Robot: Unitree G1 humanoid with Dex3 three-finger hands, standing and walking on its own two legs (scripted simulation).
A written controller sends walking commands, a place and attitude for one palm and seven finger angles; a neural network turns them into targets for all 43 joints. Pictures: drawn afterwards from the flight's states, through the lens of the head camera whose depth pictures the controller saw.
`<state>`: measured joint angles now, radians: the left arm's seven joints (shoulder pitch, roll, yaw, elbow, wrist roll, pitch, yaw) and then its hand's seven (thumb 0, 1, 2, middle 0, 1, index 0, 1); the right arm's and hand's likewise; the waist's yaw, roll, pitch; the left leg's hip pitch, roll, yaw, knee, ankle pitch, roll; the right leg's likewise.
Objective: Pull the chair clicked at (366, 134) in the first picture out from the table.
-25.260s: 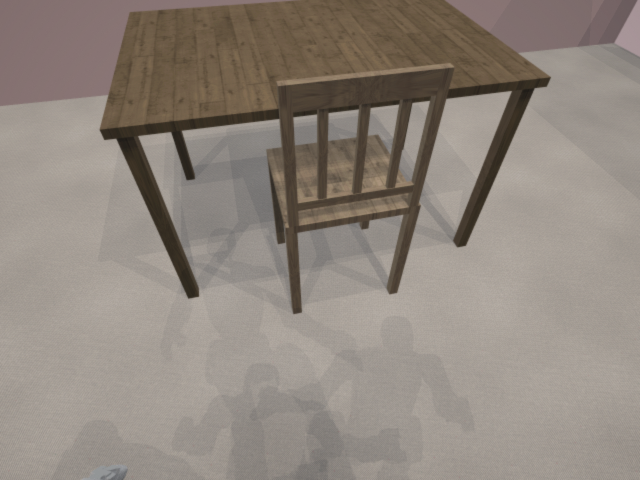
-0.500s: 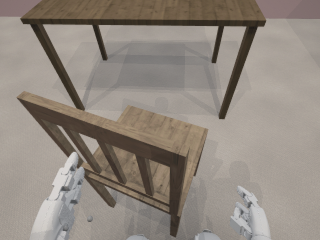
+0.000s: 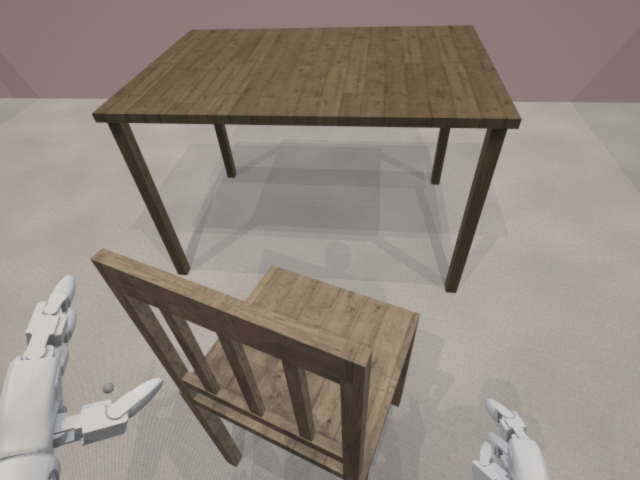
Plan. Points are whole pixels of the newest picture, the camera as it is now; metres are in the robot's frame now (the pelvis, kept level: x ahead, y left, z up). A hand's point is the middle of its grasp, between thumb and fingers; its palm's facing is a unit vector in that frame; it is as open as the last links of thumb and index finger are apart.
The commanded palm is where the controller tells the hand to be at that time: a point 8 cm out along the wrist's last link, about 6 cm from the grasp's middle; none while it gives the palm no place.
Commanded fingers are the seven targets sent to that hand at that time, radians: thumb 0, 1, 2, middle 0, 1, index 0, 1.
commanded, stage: draw the hand back to the body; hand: left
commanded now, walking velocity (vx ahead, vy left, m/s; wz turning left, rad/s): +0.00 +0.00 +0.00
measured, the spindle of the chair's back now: (244, 375) +0.29 +0.16 -0.08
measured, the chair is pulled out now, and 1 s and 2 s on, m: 0.60 0.60 0.60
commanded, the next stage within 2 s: step back with the hand held close in 0.62 s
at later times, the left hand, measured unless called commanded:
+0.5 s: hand (77, 331) +0.21 +0.25 +0.17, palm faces +0.45 -0.78 -0.43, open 7.6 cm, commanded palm +0.15 +0.30 +0.19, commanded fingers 0.00 0.90 0.90 -0.20 -0.30 -0.20 -0.30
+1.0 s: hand (75, 336) +0.20 +0.26 +0.17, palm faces +0.36 -0.78 -0.51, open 7.5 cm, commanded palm +0.14 +0.30 +0.19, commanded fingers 0.00 0.90 0.90 -0.20 -0.30 -0.20 -0.30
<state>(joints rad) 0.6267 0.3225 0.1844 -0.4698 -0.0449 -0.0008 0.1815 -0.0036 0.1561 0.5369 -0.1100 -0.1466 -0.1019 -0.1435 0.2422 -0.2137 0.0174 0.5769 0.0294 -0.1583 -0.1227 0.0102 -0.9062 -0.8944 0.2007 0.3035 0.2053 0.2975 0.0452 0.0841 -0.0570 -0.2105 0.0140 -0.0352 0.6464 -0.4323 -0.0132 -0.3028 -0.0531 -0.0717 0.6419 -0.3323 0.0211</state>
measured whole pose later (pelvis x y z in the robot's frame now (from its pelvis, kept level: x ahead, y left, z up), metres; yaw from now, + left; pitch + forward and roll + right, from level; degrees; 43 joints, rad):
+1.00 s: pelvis -0.01 +0.01 +0.02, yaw -3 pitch +0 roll +0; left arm 0.55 0.38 0.38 -0.45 -0.05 -0.12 0.15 0.01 0.89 0.89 -0.22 -0.30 -0.21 -0.30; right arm 0.15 -0.23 -0.02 0.58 0.02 -0.03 -0.07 0.01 -0.91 -0.89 0.20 0.30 0.21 0.30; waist 0.00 0.06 0.05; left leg -0.14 0.01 0.02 0.45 -0.31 0.00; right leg -0.26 -0.05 -0.02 0.47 -0.20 0.03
